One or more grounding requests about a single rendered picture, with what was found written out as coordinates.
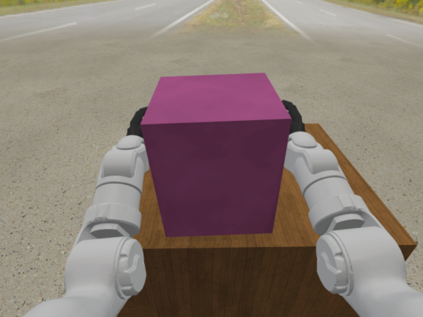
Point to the robot left upper arm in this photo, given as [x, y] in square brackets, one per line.
[101, 275]

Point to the robot left forearm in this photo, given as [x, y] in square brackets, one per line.
[115, 208]

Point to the robot right upper arm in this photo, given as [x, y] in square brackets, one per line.
[365, 266]

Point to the pedestal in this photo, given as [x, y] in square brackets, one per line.
[248, 275]

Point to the right robot hand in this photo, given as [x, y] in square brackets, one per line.
[296, 119]

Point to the carton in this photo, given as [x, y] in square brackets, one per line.
[216, 146]

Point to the robot right forearm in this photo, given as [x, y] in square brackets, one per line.
[330, 199]

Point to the left robot hand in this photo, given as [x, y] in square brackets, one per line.
[135, 128]

